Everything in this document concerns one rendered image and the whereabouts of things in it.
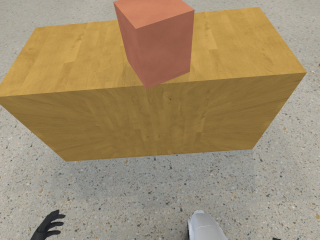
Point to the carton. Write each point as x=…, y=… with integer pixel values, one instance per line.
x=157, y=37

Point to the right robot thigh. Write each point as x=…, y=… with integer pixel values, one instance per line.
x=202, y=226

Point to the robot left hand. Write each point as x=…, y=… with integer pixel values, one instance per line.
x=41, y=233

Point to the pedestal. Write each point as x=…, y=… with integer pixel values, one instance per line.
x=73, y=87

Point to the right robot shin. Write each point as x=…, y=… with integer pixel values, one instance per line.
x=198, y=211

